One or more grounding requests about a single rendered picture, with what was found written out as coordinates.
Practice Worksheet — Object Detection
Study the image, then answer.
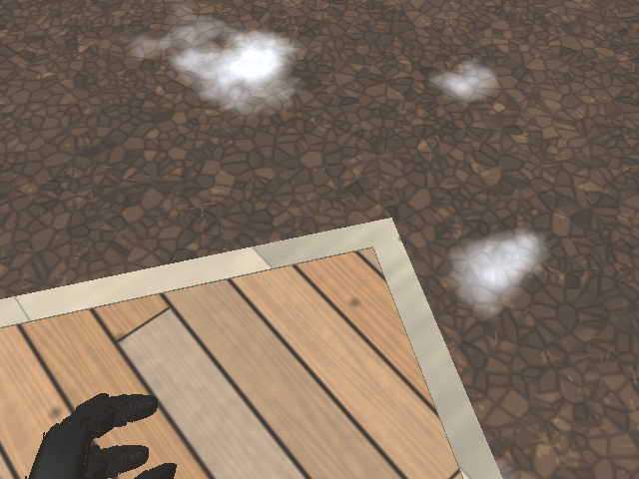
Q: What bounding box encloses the left robot hand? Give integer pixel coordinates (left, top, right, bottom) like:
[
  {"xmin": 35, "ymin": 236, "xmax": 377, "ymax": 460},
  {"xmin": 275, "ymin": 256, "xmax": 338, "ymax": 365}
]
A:
[{"xmin": 25, "ymin": 393, "xmax": 177, "ymax": 479}]

